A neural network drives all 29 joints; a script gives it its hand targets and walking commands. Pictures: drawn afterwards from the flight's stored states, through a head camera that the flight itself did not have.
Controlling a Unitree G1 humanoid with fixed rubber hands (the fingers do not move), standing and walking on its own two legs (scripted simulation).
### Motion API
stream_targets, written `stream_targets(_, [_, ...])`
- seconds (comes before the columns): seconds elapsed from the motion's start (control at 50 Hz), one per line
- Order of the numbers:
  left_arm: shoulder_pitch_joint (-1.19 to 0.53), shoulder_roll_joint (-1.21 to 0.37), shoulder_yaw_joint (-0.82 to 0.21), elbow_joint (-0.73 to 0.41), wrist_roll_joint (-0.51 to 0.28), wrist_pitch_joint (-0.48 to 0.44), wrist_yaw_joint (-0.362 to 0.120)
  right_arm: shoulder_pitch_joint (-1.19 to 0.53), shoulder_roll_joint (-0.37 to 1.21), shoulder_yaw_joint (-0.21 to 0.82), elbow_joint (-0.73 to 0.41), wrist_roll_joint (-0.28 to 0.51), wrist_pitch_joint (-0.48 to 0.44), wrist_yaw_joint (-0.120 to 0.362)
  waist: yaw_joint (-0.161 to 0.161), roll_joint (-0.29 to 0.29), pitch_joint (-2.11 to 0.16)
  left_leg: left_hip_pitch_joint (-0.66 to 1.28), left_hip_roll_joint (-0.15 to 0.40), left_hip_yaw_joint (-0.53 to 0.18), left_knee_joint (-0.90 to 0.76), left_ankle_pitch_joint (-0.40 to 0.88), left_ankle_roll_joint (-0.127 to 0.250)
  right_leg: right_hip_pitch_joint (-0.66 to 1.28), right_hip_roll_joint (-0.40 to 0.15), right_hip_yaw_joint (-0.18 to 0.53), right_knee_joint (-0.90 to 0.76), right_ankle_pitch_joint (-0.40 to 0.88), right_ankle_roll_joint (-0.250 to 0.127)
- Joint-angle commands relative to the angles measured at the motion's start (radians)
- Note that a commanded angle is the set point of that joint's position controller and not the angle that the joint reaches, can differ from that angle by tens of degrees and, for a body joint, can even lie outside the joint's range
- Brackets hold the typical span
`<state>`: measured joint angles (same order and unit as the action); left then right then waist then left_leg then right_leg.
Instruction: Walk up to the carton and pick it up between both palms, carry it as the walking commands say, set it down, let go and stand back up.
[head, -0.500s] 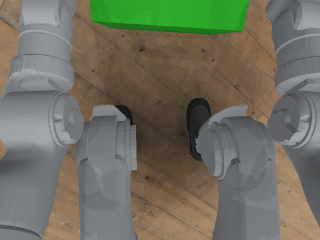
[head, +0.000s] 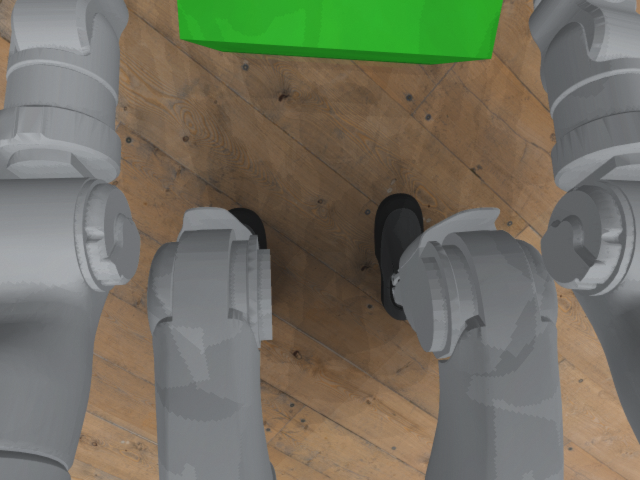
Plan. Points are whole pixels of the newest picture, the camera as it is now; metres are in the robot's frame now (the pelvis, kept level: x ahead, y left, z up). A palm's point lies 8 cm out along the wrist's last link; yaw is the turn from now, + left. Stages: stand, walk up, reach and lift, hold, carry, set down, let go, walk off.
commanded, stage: set down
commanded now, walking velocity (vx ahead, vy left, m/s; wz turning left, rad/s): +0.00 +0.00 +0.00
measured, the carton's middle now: out of the picture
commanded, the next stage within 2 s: let go in 1.50 s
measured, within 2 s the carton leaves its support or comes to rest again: neither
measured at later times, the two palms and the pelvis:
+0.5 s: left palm out of the picture +0.56 +0.23 -0.12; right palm out of the picture +0.56 -0.19 -0.13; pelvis +0.00 +0.00 +0.01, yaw +1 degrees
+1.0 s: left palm out of the picture +0.56 +0.25 +0.03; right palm out of the picture +0.57 -0.18 +0.02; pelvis +0.00 -0.01 +0.12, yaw +4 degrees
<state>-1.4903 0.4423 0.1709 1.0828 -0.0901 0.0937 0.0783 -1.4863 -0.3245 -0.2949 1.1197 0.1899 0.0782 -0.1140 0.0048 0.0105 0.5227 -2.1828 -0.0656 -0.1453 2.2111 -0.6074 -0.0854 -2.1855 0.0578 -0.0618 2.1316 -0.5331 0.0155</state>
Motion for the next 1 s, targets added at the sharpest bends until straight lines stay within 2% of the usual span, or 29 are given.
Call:
stream_targets(0.0, [-0.336, 0.175, -0.128, -0.126, -0.141, -0.063, 0.001, -0.246, -0.292, 0.089, -0.137, -0.007, -0.058, 0.001, -0.082, 0.110, -1.440, 0.439, 0.057, 0.198, -0.118, 0.344, 0.037, 0.687, -0.021, 0.037, -0.029, 0.421, -0.003])
stream_targets(0.04, [-0.371, 0.213, -0.115, -0.174, -0.134, -0.059, 0.006, -0.284, -0.312, 0.096, -0.194, 0.001, -0.058, 0.004, -0.061, 0.088, -1.500, 0.492, 0.065, 0.185, -0.125, 0.364, 0.042, 0.708, -0.028, 0.033, -0.018, 0.432, 0.007])
stream_targets(0.12, [-0.379, 0.217, -0.115, -0.225, -0.132, -0.049, 0.008, -0.236, -0.356, 0.055, -0.196, -0.025, -0.052, -0.004, -0.107, 0.145, -1.527, 0.502, 0.062, 0.204, -0.136, 0.341, 0.030, 0.725, -0.028, 0.021, -0.045, 0.423, -0.006])
stream_targets(0.14, [-0.362, 0.245, -0.080, -0.270, -0.117, -0.047, 0.011, -0.240, -0.349, 0.055, -0.272, -0.015, -0.047, -0.001, -0.078, 0.119, -1.622, 0.562, 0.064, 0.198, -0.148, 0.376, 0.038, 0.762, -0.027, 0.011, -0.047, 0.449, 0.004])
stream_targets(0.22, [-0.367, 0.239, -0.133, -0.509, -0.187, -0.014, 0.029, -0.279, -0.370, 0.098, -0.520, 0.030, -0.008, -0.031, -0.082, 0.107, -2.019, 0.746, 0.038, 0.241, -0.154, 0.488, 0.039, 0.989, -0.005, -0.012, -0.069, 0.569, -0.006])
stream_targets(0.26, [-0.328, 0.255, -0.121, -0.528, -0.167, 0.029, 0.042, -0.223, -0.385, 0.090, -0.476, 0.026, 0.043, -0.033, -0.071, 0.130, -2.072, 0.814, 0.034, 0.247, -0.182, 0.462, 0.037, 1.006, 0.004, -0.027, -0.080, 0.519, -0.002])
stream_targets(0.32, [-0.254, 0.200, -0.111, -0.360, -0.160, 0.097, 0.038, -0.180, -0.351, 0.128, -0.419, 0.032, 0.104, -0.028, -0.071, 0.081, -1.927, 0.745, 0.022, 0.271, -0.218, 0.321, 0.047, 0.940, 0.005, -0.023, -0.155, 0.348, -0.008])
stream_targets(0.34, [-0.206, 0.203, -0.083, -0.345, -0.138, 0.100, 0.027, -0.144, -0.297, 0.135, -0.422, 0.043, 0.115, -0.019, -0.043, 0.037, -1.913, 0.739, 0.014, 0.271, -0.240, 0.308, 0.062, 0.961, 0.005, -0.033, -0.167, 0.339, 0.005])
stream_targets(0.42, [-0.231, 0.209, -0.063, -0.574, -0.133, 0.137, 0.033, -0.168, -0.308, 0.114, -0.642, 0.029, 0.154, -0.031, -0.038, 0.045, -2.151, 0.840, -0.006, 0.285, -0.270, 0.395, 0.059, 1.137, 0.029, -0.024, -0.196, 0.472, -0.004])
stream_targets(0.48, [-0.237, 0.240, -0.054, -0.474, -0.139, 0.179, 0.017, -0.164, -0.336, 0.093, -0.561, 0.014, 0.197, -0.023, -0.065, 0.029, -1.942, 0.761, 0.007, 0.268, -0.326, 0.219, 0.075, 1.024, 0.017, -0.038, -0.240, 0.285, 0.000])
stream_targets(0.5, [-0.255, 0.252, -0.027, -0.565, -0.131, 0.192, 0.019, -0.206, -0.371, 0.072, -0.639, 0.000, 0.213, -0.028, -0.052, 0.048, -1.995, 0.775, 0.000, 0.271, -0.347, 0.227, 0.072, 1.080, 0.019, -0.022, -0.260, 0.305, -0.004])
stream_targets(0.52, [-0.256, 0.222, -0.052, -0.564, -0.156, 0.205, 0.014, -0.210, -0.363, 0.066, -0.681, 0.002, 0.223, -0.029, -0.082, 0.045, -2.029, 0.823, -0.003, 0.259, -0.374, 0.220, 0.077, 1.091, 0.016, -0.035, -0.282, 0.290, -0.004])
stream_targets(0.54, [-0.314, 0.256, -0.038, -0.684, -0.143, 0.210, 0.010, -0.208, -0.348, 0.086, -0.703, 0.020, 0.237, -0.029, -0.059, 0.070, -2.088, 0.854, -0.009, 0.273, -0.377, 0.244, 0.074, 1.109, 0.023, -0.033, -0.289, 0.319, -0.001])
stream_targets(0.56, [-0.280, 0.314, -0.012, -0.652, -0.129, 0.226, 0.011, -0.227, -0.348, 0.095, -0.754, 0.037, 0.255, -0.032, -0.041, 0.039, -2.069, 0.820, -0.011, 0.278, -0.386, 0.194, 0.085, 1.154, 0.024, -0.027, -0.316, 0.282, 0.000])
stream_targets(0.6, [-0.240, 0.268, -0.041, -0.486, -0.145, 0.263, -0.007, -0.227, -0.347, 0.079, -0.678, 0.022, 0.285, -0.032, -0.067, 0.035, -1.927, 0.758, -0.013, 0.283, -0.429, 0.118, 0.086, 1.127, 0.020, -0.012, -0.371, 0.203, -0.006])
stream_targets(0.62, [-0.309, 0.286, -0.021, -0.540, -0.127, 0.272, -0.007, -0.203, -0.344, 0.059, -0.635, -0.001, 0.297, -0.033, -0.070, 0.069, -1.942, 0.803, -0.010, 0.270, -0.440, 0.164, 0.076, 1.116, 0.017, -0.017, -0.359, 0.252, -0.001])
stream_targets(0.64, [-0.298, 0.284, -0.023, -0.561, -0.146, 0.279, -0.014, -0.200, -0.334, 0.059, -0.669, -0.018, 0.304, -0.029, -0.106, -0.002, -1.953, 0.766, -0.017, 0.266, -0.459, 0.128, 0.085, 1.165, 0.023, -0.016, -0.399, 0.228, 0.003])
stream_targets(0.66, [-0.275, 0.266, -0.021, -0.573, -0.146, 0.284, -0.019, -0.196, -0.345, 0.076, -0.692, -0.006, 0.312, -0.027, -0.069, 0.003, -2.001, 0.795, -0.025, 0.270, -0.477, 0.175, 0.083, 1.209, 0.025, -0.004, -0.408, 0.265, 0.000])
stream_targets(0.68, [-0.303, 0.279, -0.017, -0.613, -0.142, 0.286, -0.018, -0.188, -0.348, 0.056, -0.694, -0.019, 0.318, -0.027, -0.087, 0.034, -2.039, 0.827, -0.022, 0.263, -0.474, 0.174, 0.088, 1.205, 0.019, -0.008, -0.404, 0.284, -0.005])
stream_targets(0.72, [-0.253, 0.292, -0.015, -0.675, -0.132, 0.284, -0.023, -0.169, -0.347, 0.045, -0.766, -0.012, 0.320, -0.026, -0.053, 0.080, -2.128, 0.873, -0.035, 0.272, -0.497, 0.279, 0.080, 1.257, 0.029, -0.001, -0.419, 0.385, -0.008])
stream_targets(0.74, [-0.291, 0.290, -0.029, -0.738, -0.150, 0.286, -0.022, -0.151, -0.332, 0.066, -0.774, 0.016, 0.322, -0.025, -0.089, 0.069, -2.166, 0.926, -0.035, 0.266, -0.526, 0.308, 0.081, 1.292, 0.031, -0.016, -0.440, 0.427, -0.003])
stream_targets(0.76, [-0.226, 0.254, -0.041, -0.641, -0.150, 0.302, -0.031, -0.142, -0.380, 0.035, -0.778, -0.013, 0.326, -0.021, -0.110, 0.063, -2.135, 0.916, -0.038, 0.269, -0.524, 0.293, 0.076, 1.272, 0.032, -0.011, -0.461, 0.414, -0.005])
stream_targets(0.82, [-0.204, 0.344, 0.014, -0.730, -0.140, 0.303, -0.038, -0.137, -0.358, 0.040, -0.883, -0.010, 0.343, -0.030, -0.087, -0.004, -2.250, 0.921, -0.053, 0.277, -0.553, 0.322, 0.086, 1.450, 0.030, -0.002, -0.482, 0.499, 0.001])
stream_targets(0.84, [-0.216, 0.307, -0.011, -0.745, -0.154, 0.314, -0.035, -0.095, -0.360, 0.040, -0.835, -0.019, 0.351, -0.027, -0.118, -0.014, -2.283, 0.931, -0.058, 0.273, -0.565, 0.345, 0.077, 1.491, 0.035, -0.006, -0.495, 0.542, 0.000])
stream_targets(0.86, [-0.177, 0.284, -0.030, -0.682, -0.155, 0.327, -0.034, -0.068, -0.349, 0.045, -0.829, -0.007, 0.356, -0.025, -0.127, -0.011, -2.246, 0.973, -0.059, 0.268, -0.593, 0.346, 0.075, 1.452, 0.038, -0.012, -0.521, 0.526, -0.001])
stream_targets(0.88, [-0.160, 0.264, -0.029, -0.663, -0.140, 0.328, -0.038, -0.046, -0.360, 0.013, -0.773, -0.021, 0.354, -0.021, -0.129, 0.086, -2.131, 0.966, -0.049, 0.263, -0.605, 0.354, 0.062, 1.349, 0.039, -0.008, -0.527, 0.509, -0.009])
stream_targets(0.9, [-0.152, 0.269, -0.027, -0.672, -0.128, 0.336, -0.043, -0.040, -0.364, 0.001, -0.791, -0.042, 0.362, -0.021, -0.149, 0.058, -2.174, 1.010, -0.050, 0.250, -0.643, 0.375, 0.059, 1.387, 0.038, -0.014, -0.565, 0.523, -0.004])
stream_targets(0.92, [-0.157, 0.279, -0.021, -0.704, -0.129, 0.333, -0.044, -0.017, -0.336, 0.033, -0.760, -0.018, 0.364, -0.016, -0.118, 0.052, -2.119, 0.980, -0.054, 0.258, -0.648, 0.351, 0.060, 1.389, 0.031, -0.002, -0.575, 0.505, -0.004])
stream_targets(0.98, [-0.138, 0.298, -0.011, -0.806, -0.133, 0.339, -0.043, -0.035, -0.352, 0.006, -0.921, -0.021, 0.363, -0.021, -0.120, 0.074, -2.333, 1.100, -0.057, 0.251, -0.682, 0.475, 0.054, 1.531, 0.040, -0.003, -0.600, 0.671, -0.010])
